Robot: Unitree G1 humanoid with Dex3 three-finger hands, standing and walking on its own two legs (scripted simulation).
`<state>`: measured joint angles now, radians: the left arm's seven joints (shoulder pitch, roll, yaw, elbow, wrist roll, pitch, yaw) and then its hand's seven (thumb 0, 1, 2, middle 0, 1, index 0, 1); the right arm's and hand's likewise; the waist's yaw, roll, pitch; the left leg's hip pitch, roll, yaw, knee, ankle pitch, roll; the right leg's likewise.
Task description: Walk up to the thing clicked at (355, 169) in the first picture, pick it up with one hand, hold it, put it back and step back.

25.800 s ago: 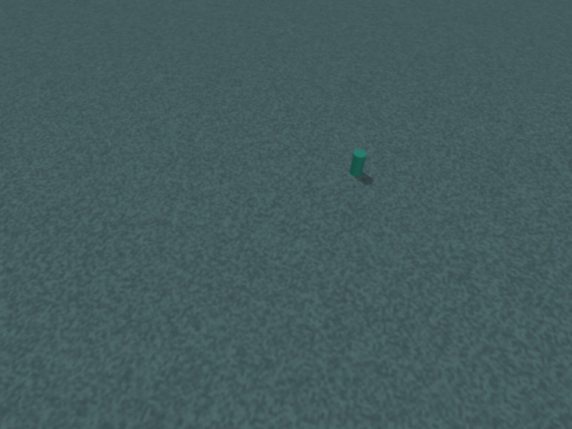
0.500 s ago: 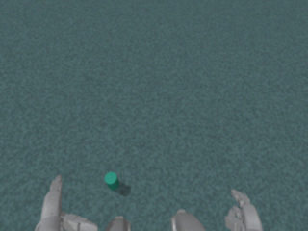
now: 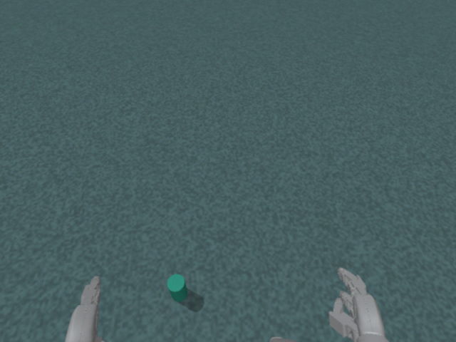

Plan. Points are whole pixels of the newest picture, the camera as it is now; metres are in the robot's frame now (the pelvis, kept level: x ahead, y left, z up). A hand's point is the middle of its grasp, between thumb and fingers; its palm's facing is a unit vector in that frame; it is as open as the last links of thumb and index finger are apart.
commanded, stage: home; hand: left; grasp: from the side
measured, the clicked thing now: (177, 288) +0.42 +0.18 -0.66
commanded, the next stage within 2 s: stand in 1.32 s
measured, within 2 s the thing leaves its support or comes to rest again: neither
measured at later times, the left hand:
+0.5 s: hand (130, 336) +0.16 +0.17 -0.05, palm faces +0.09 -0.95 -0.29, open 17.6 cm
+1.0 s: hand (128, 333) +0.16 +0.17 -0.05, palm faces +0.10 -0.96 -0.28, open 17.6 cm
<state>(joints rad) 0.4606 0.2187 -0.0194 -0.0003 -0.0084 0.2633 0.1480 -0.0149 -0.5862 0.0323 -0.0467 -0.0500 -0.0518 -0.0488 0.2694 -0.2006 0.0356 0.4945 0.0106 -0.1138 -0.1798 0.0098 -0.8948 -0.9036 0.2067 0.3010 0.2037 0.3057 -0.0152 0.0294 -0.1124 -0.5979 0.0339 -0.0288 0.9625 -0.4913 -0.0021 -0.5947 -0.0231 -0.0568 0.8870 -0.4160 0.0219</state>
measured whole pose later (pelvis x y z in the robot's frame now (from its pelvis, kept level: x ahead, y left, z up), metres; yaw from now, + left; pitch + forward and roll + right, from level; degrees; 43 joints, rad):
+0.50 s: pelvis -0.01 -0.01 +0.00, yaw +0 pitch +6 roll -2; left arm 0.46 0.21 -0.02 0.02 -0.01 0.24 0.13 -0.01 -0.58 0.04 -0.05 -0.05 -0.05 -0.05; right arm 0.29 -0.21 0.03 0.52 0.01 -0.13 -0.18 0.01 -0.90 -0.90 0.21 0.30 0.20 0.31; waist -0.02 0.03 -0.10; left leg -0.59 0.04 -0.03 0.94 -0.46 -0.02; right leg -0.60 -0.01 -0.06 0.89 -0.40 0.00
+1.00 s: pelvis -0.01 -0.01 +0.00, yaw +0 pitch +7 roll -2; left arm 0.46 0.21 -0.01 0.01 -0.01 0.24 0.13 -0.01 -0.57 0.04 -0.05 -0.06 -0.05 -0.05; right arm 0.28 -0.21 0.02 0.52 0.01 -0.15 -0.18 0.01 -0.90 -0.90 0.21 0.30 0.20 0.31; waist -0.02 0.03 -0.11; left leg -0.59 0.04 -0.03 0.95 -0.47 -0.01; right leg -0.60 -0.02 -0.06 0.89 -0.41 0.01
